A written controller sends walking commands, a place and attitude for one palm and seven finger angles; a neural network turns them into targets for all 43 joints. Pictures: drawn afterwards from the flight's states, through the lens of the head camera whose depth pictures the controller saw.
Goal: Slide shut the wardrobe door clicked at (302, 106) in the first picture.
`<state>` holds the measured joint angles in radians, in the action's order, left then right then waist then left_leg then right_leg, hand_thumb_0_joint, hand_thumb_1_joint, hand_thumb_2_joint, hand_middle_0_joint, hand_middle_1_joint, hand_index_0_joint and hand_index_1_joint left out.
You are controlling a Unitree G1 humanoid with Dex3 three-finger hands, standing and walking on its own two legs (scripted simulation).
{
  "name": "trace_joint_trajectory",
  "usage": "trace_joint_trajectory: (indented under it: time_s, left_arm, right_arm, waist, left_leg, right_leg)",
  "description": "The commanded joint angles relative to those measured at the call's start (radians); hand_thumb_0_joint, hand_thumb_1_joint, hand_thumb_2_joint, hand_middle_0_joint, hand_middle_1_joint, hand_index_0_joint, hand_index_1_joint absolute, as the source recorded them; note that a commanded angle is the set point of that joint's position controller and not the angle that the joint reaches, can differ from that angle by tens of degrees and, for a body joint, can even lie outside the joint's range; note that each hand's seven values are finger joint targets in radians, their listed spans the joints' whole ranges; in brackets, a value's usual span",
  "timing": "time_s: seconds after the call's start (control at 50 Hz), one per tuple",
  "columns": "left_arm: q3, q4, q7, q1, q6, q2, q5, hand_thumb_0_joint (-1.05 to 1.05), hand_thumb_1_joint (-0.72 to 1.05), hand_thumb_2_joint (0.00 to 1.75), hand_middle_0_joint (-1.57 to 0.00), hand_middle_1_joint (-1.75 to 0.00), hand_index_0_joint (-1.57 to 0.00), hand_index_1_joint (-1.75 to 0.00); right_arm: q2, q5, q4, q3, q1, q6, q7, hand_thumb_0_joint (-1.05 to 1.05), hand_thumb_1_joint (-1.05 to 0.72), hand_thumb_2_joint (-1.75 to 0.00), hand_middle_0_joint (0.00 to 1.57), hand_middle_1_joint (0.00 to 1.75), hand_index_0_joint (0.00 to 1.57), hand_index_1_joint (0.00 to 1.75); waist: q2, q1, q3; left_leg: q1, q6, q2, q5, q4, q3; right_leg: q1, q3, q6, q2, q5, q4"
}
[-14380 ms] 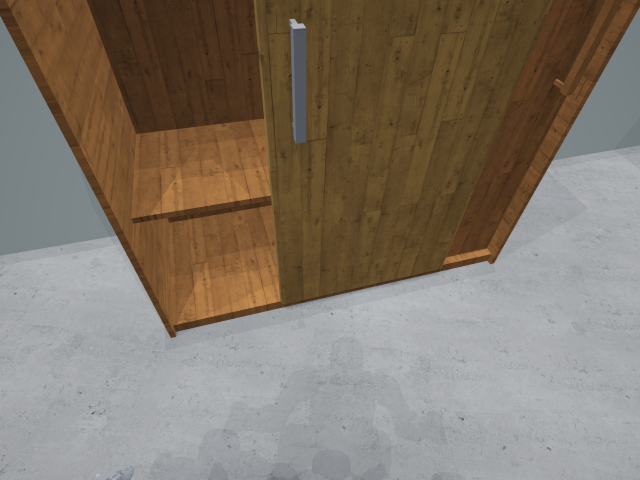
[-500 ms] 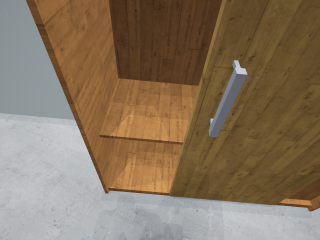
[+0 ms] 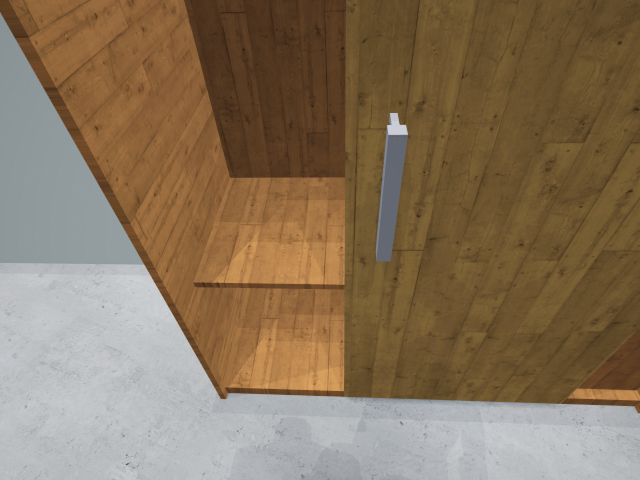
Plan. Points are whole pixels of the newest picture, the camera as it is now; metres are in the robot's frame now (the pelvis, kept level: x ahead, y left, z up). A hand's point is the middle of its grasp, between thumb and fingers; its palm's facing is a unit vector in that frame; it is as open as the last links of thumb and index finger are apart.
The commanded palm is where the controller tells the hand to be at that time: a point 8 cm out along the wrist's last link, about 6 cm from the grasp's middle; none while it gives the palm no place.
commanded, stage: come to a stop and stand still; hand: right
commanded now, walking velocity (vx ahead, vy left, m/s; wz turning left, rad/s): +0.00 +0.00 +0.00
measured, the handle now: (388, 193) +0.49 -0.07 +0.11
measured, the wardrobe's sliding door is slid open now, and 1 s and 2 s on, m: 0.38 0.38 0.38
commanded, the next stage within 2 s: none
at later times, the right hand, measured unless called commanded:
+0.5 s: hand out of the picture -0.16 -0.17 -0.18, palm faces +0.18 +0.98 -0.10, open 7.4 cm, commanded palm none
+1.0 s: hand out of the picture -0.15 -0.34 -0.21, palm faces -0.02 +0.98 -0.22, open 7.4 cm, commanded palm none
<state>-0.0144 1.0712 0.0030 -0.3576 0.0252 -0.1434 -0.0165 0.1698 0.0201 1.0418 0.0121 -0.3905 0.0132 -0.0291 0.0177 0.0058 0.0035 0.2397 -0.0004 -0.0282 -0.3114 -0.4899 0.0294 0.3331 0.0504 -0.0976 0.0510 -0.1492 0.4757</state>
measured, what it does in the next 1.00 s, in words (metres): walks backwards: right foot, then left foot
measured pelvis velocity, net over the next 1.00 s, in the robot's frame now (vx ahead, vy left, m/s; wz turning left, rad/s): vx -0.20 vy -0.14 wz -0.01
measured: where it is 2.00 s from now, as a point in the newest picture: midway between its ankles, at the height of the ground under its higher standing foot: outside the picture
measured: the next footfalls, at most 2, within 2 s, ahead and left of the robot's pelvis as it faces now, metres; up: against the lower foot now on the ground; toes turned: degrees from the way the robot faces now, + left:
right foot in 0.64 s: +0.04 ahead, -0.08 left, +0.00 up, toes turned -1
left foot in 0.90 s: -0.12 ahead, -0.01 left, +0.00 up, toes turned +8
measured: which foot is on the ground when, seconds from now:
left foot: down 0.00-0.62, up 0.64-0.88, down 0.90-1.00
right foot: down 0.00-0.54, up 0.56-0.62, down 0.64-0.86, up 0.88-1.00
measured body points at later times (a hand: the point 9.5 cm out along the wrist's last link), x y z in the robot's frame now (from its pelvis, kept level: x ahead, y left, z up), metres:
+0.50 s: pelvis -0.05 -0.04 +0.00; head -0.08 -0.06 +0.45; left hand +0.01 +0.20 -0.14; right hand -0.16 -0.22 -0.17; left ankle +0.02 +0.15 -0.73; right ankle +0.08 -0.05 -0.73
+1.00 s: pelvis -0.20 -0.14 -0.02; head -0.24 -0.19 +0.42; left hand -0.20 +0.10 -0.15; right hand -0.15 -0.39 -0.19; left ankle -0.16 -0.01 -0.74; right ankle -0.19 -0.19 -0.65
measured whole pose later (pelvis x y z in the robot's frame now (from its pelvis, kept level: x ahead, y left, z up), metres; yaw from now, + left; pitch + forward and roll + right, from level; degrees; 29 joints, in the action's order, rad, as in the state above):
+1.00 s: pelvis -0.20 -0.14 -0.02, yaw -1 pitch -4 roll +5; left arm -0.06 0.94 0.01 -0.37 0.05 -0.13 -0.02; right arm 0.24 0.04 0.98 0.06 -0.34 0.06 -0.07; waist 0.02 0.11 0.04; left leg 0.27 0.04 0.01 -0.30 -0.64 0.17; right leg 0.55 0.02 -0.01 0.01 -0.42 1.35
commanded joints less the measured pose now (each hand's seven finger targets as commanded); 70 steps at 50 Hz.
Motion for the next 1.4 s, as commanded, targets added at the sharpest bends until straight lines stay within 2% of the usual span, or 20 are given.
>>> trace_joint_trajectory:
  time_s: [0.0, 0.42, 0.48, 0.56, 0.62, 0.66, 0.72, 0.8, 0.82, 0.84, 0.88, 0.9, 0.94, 1.0, 1.02, 1.04, 1.08, 1.12, 1.18, 1.38]
  left_arm:
    - [-0.028, -0.05, 0.016, 0.017, -0.027, -0.137, 0.003, 0.0, 0.9, 0.9, -0.2, -0.3, -0.2, -0.3]
    - [-0.039, -0.02, 0.015, 0.058, 0.003, -0.108, 0.007, 0.0, 0.9, 0.9, -0.2, -0.3, -0.2, -0.3]
    - [-0.048, -0.011, 0.018, -0.003, 0.022, -0.088, 0.002, 0.0, 0.9, 0.9, -0.2, -0.3, -0.2, -0.3]
    - [-0.072, 0.033, 0.019, -0.293, 0.023, -0.065, 0.007, 0.0, 0.9, 0.9, -0.2, -0.3, -0.2, -0.3]
    - [-0.048, -0.003, 0.021, -0.204, -0.024, -0.11, -0.013, 0.0, 0.9, 0.9, -0.2, -0.3, -0.2, -0.3]
    - [-0.021, -0.073, 0.042, 0.06, -0.024, -0.112, -0.007, 0.0, 0.9, 0.9, -0.2, -0.3, -0.2, -0.3]
    - [-0.03, -0.121, 0.045, 0.191, -0.039, -0.13, -0.009, 0.0, 0.9, 0.9, -0.2, -0.3, -0.2, -0.3]
    - [-0.079, -0.14, 0.05, 0.321, -0.018, -0.213, -0.03, 0.0, 0.9, 0.9, -0.2, -0.3, -0.2, -0.3]
    - [-0.081, -0.128, 0.049, 0.288, 0.003, -0.169, -0.011, 0.0, 0.9, 0.9, -0.2, -0.3, -0.2, -0.3]
    - [-0.088, -0.098, 0.06, 0.037, 0.023, -0.05, 0.01, 0.0, 0.9, 0.9, -0.2, -0.3, -0.2, -0.3]
    - [-0.091, -0.089, 0.044, -0.322, 0.09, -0.124, 0.0, 0.0, 0.9, 0.9, -0.2, -0.3, -0.2, -0.3]
    - [-0.066, -0.095, 0.028, -0.42, 0.074, -0.116, -0.004, 0.0, 0.9, 0.9, -0.2, -0.3, -0.2, -0.3]
    - [-0.065, -0.138, 0.001, -0.168, 0.028, -0.126, -0.017, 0.0, 0.9, 0.9, -0.2, -0.3, -0.2, -0.3]
    - [-0.034, -0.085, 0.003, -0.261, -0.027, -0.045, -0.023, 0.0, 0.9, 0.9, -0.2, -0.3, -0.2, -0.3]
    - [-0.024, -0.043, 0.022, -0.342, -0.028, -0.056, -0.027, 0.0, 0.9, 0.9, -0.2, -0.3, -0.2, -0.3]
    - [-0.018, -0.073, 0.043, -0.321, -0.042, -0.108, -0.034, 0.0, 0.9, 0.9, -0.2, -0.3, -0.2, -0.3]
    - [-0.023, -0.203, 0.06, -0.017, -0.049, -0.218, -0.035, 0.0, 0.9, 0.9, -0.2, -0.3, -0.2, -0.3]
    - [-0.021, -0.177, 0.062, 0.011, -0.057, -0.175, -0.022, 0.0, 0.9, 0.9, -0.2, -0.3, -0.2, -0.3]
    - [-0.047, -0.112, 0.058, -0.062, -0.078, -0.206, -0.01, 0.0, 0.9, 0.9, -0.2, -0.3, -0.2, -0.3]
    - [-0.047, -0.03, 0.06, -0.24, -0.085, -0.129, -0.014, 0.0, 0.9, 0.9, -0.2, -0.3, -0.2, -0.3]
  right_arm:
    - [0.046, 0.006, 0.006, 0.008, -0.128, -0.014, -0.007, 0.0, -0.9, -0.9, 0.2, 0.3, 0.2, 0.3]
    - [0.016, 0.01, 0.066, 0.015, -0.239, -0.01, -0.016, 0.0, -0.9, -0.9, 0.2, 0.3, 0.2, 0.3]
    - [0.042, 0.01, 0.045, 0.031, -0.162, 0.001, -0.018, 0.0, -0.9, -0.9, 0.2, 0.3, 0.2, 0.3]
    - [0.101, 0.017, -0.124, 0.067, 0.28, -0.017, -0.053, 0.0, -0.9, -0.9, 0.2, 0.3, 0.2, 0.3]
    - [-0.019, -0.007, -0.087, 0.049, 0.055, 0.007, -0.038, 0.0, -0.9, -0.9, 0.2, 0.3, 0.2, 0.3]
    - [-0.004, 0.01, -0.059, 0.066, -0.093, 0.043, -0.03, 0.0, -0.9, -0.9, 0.2, 0.3, 0.2, 0.3]
    - [0.063, 0.015, -0.014, 0.088, -0.211, 0.066, 0.0, 0.0, -0.9, -0.9, 0.2, 0.3, 0.2, 0.3]
    - [0.127, -0.004, 0.054, 0.117, -0.573, 0.06, 0.011, 0.0, -0.9, -0.9, 0.2, 0.3, 0.2, 0.3]
    - [0.108, -0.009, 0.067, 0.105, -0.585, 0.059, 0.003, 0.0, -0.9, -0.9, 0.2, 0.3, 0.2, 0.3]
    - [0.047, -0.003, -0.055, 0.032, -0.215, 0.052, -0.024, 0.0, -0.9, -0.9, 0.2, 0.3, 0.2, 0.3]
    - [0.14, 0.031, -0.344, 0.04, 0.593, -0.01, -0.054, 0.0, -0.9, -0.9, 0.2, 0.3, 0.2, 0.3]
    - [0.17, 0.022, -0.412, 0.036, 0.637, -0.029, -0.051, 0.0, -0.9, -0.9, 0.2, 0.3, 0.2, 0.3]
    - [0.103, 0.022, -0.279, 0.041, 0.325, -0.049, -0.048, 0.0, -0.9, -0.9, 0.2, 0.3, 0.2, 0.3]
    - [0.081, 0.028, -0.21, 0.035, 0.238, -0.012, -0.026, 0.0, -0.9, -0.9, 0.2, 0.3, 0.2, 0.3]
    - [0.02, 0.035, -0.196, 0.023, 0.167, 0.006, -0.012, 0.0, -0.9, -0.9, 0.2, 0.3, 0.2, 0.3]
    - [0.004, 0.029, -0.225, 0.024, 0.115, 0.018, 0.007, 0.0, -0.9, -0.9, 0.2, 0.3, 0.2, 0.3]
    - [0.108, 0.023, -0.277, 0.06, 0.129, 0.037, 0.055, 0.0, -0.9, -0.9, 0.2, 0.3, 0.2, 0.3]
    - [0.133, 0.026, -0.252, 0.057, 0.191, 0.046, 0.048, 0.0, -0.9, -0.9, 0.2, 0.3, 0.2, 0.3]
    - [0.118, 0.018, -0.194, 0.053, 0.129, 0.032, 0.07, 0.0, -0.9, -0.9, 0.2, 0.3, 0.2, 0.3]
    - [0.076, 0.011, -0.139, 0.057, 0.148, 0.018, 0.078, 0.0, -0.9, -0.9, 0.2, 0.3, 0.2, 0.3]
  waist:
    - [-0.079, -0.034, -0.061]
    - [0.061, -0.012, -0.087]
    - [0.14, 0.033, -0.071]
    - [0.189, 0.225, -0.05]
    - [-0.385, 0.078, -0.249]
    - [-0.289, -0.087, -0.211]
    - [-0.115, -0.167, -0.158]
    - [-0.176, -0.276, -0.137]
    - [0.116, -0.261, -0.159]
    - [0.527, -0.034, -0.071]
    - [0.158, 0.374, -0.025]
    - [-0.071, 0.432, 0.022]
    - [0.134, 0.134, -0.143]
    - [-0.17, 0.113, -0.23]
    - [-0.393, 0.112, -0.243]
    - [-0.431, 0.078, -0.213]
    - [-0.107, -0.073, -0.037]
    - [-0.05, -0.045, -0.172]
    - [-0.109, -0.027, -0.104]
    - [-0.135, 0.049, -0.05]
  left_leg:
    - [-0.025, 0.029, 0.004, -0.069, 0.03, -0.008]
    - [0.178, 0.055, -0.032, -0.248, 0.176, -0.144]
    - [0.381, 0.076, -0.081, -0.343, 0.245, -0.194]
    - [0.665, 0.076, -0.197, -0.125, 0.159, -0.212]
    - [0.435, 0.004, 0.101, -0.177, -0.655, -0.072]
    - [0.35, 0.016, 0.076, -0.003, -0.904, -0.184]
    - [0.152, 0.018, 0.1, 0.096, -0.896, -0.077]
    - [-0.406, 0.095, 0.132, -0.283, -0.074, 0.156]
    - [-0.384, 0.202, 0.052, -0.216, 0.23, 0.119]
    - [0.086, 0.27, -0.146, 0.011, 0.197, -0.096]
    - [0.503, 0.228, -0.297, 0.036, 0.253, -0.092]
    - [0.395, 0.073, -0.241, 0.025, 0.281, -0.026]
    - [0.417, 0.178, -0.244, -0.341, 0.233, -0.223]
    - [0.356, 0.14, -0.066, -0.29, -0.327, -0.046]
    - [0.484, 0.102, 0.074, -0.285, -0.68, 0.007]
    - [0.623, 0.047, 0.108, -0.246, -0.969, -0.088]
    - [0.597, 0.009, 0.051, 0.036, -1.07, -0.187]
    - [0.589, 0.019, 0.029, 0.145, -1.049, -0.197]
    - [0.556, 0.01, 0.054, 0.184, -0.923, -0.117]
    - [0.594, -0.007, 0.031, 0.196, -0.78, -0.058]
  right_leg:
    - [0.071, -0.251, 0.032, -0.169, -0.462, -0.291]
    - [-0.085, -0.13, 0.094, -0.072, -0.371, -0.176]
    - [-0.222, -0.058, 0.112, -0.008, -0.265, 0.092]
    - [-0.397, -0.166, 0.08, -0.087, -0.192, 0.548]
    - [0.179, -0.475, 0.144, -0.262, -0.624, -0.345]
    - [0.391, -0.587, 0.143, -0.296, -0.77, -0.435]
    - [0.49, -0.426, 0.256, -0.225, -0.607, -0.478]
    - [0.483, -0.126, 0.328, -0.089, -0.356, -0.329]
    - [0.442, 0.016, 0.363, 0.056, -0.423, 0.151]
    - [0.223, -0.02, 0.215, 0.089, -0.518, 1.059]
    - [0.022, -0.195, 0.107, 0.015, -0.236, 1.47]
    - [0.004, -0.08, 0.081, -0.005, -0.175, 1.345]
    - [0.066, -0.129, 0.052, -0.162, -0.288, 0.738]
    - [-0.07, -0.022, 0.05, -0.095, -0.313, -0.082]
    - [-0.088, -0.109, 0.093, -0.116, -0.26, -0.112]
    - [-0.014, -0.477, 0.054, -0.323, -0.422, -0.215]
    - [0.033, -0.726, -0.029, -0.447, -0.647, -0.313]
    - [0.186, -0.738, 0.096, -0.406, -0.72, -0.347]
    - [0.034, -0.469, 0.053, -0.302, -0.643, -0.328]
    - [-0.209, -0.351, 0.061, -0.276, -0.475, -0.355]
